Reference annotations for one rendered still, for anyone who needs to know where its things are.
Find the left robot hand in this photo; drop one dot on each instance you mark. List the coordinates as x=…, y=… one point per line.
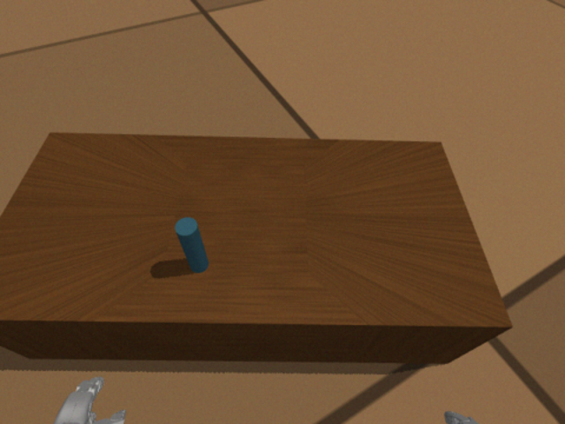
x=78, y=405

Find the can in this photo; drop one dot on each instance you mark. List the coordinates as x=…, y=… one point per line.
x=189, y=236

